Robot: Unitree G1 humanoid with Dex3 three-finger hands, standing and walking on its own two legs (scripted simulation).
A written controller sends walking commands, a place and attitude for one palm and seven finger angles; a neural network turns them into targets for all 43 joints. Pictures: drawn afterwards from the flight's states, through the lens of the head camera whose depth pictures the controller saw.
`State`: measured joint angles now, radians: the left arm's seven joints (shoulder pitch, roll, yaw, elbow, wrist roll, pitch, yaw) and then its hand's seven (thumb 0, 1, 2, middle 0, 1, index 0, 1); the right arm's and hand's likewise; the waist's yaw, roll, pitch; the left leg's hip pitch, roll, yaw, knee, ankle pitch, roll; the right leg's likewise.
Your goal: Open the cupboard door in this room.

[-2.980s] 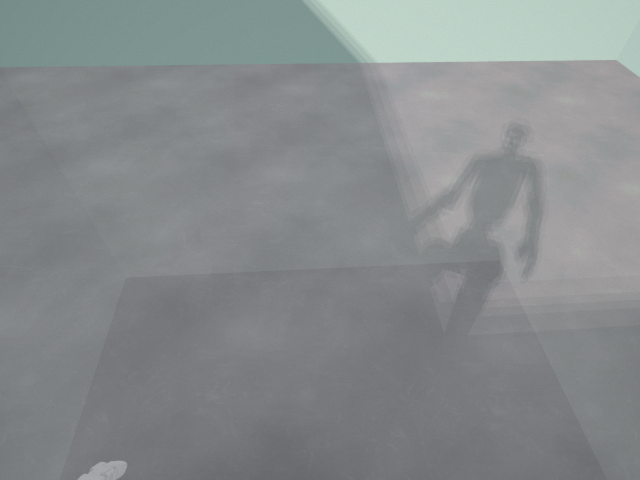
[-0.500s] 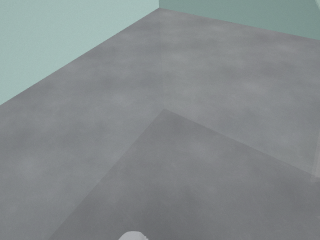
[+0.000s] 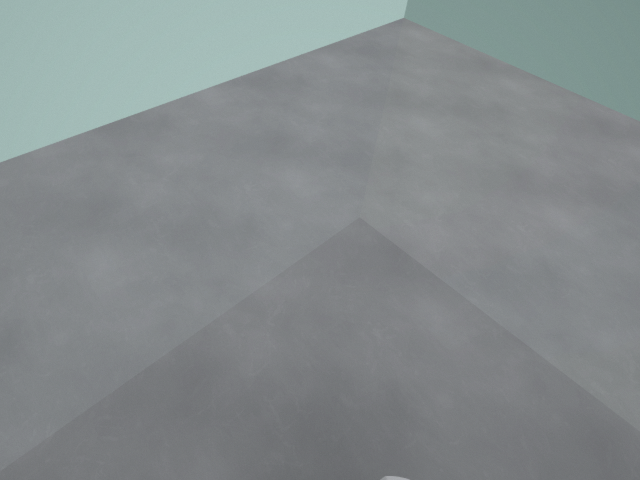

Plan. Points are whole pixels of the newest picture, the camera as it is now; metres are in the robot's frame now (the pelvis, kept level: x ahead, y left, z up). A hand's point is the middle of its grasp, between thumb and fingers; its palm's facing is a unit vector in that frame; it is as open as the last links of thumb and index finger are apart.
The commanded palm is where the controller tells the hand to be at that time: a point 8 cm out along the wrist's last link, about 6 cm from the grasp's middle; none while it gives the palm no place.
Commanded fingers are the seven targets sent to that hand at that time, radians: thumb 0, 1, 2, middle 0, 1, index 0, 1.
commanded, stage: turn or walk to find it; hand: left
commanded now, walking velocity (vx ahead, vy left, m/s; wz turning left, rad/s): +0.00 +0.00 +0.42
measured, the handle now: out of the picture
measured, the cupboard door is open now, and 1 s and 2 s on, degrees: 0 0 0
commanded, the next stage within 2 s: none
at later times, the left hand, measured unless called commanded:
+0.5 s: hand out of the picture +0.00 +0.16 -0.16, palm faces +0.23 -0.94 -0.25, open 7.4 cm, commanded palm none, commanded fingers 0.00 0.90 0.90 -0.20 -0.30 -0.20 -0.30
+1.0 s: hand out of the picture -0.08 +0.21 -0.17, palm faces +0.42 -0.87 -0.26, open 7.4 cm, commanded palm none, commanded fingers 0.00 0.90 0.90 -0.20 -0.30 -0.20 -0.30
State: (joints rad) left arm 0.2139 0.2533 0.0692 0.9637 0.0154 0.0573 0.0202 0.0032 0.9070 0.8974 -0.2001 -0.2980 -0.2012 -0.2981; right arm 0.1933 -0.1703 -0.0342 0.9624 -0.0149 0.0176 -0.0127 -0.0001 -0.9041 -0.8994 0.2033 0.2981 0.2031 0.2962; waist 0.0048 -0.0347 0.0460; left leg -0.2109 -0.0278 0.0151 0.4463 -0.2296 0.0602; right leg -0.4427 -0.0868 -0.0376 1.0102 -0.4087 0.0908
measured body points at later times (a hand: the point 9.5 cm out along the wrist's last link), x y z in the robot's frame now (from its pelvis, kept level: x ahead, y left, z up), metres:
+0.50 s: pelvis -0.03 -0.04 +0.00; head -0.01 -0.05 +0.45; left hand -0.02 +0.21 -0.14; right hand +0.05 -0.30 -0.16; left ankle -0.08 +0.10 -0.67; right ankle -0.01 -0.14 -0.74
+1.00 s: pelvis -0.07 -0.01 +0.00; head -0.04 +0.01 +0.45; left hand -0.10 +0.26 -0.15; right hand +0.10 -0.20 -0.15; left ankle -0.09 +0.09 -0.74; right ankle -0.02 -0.14 -0.71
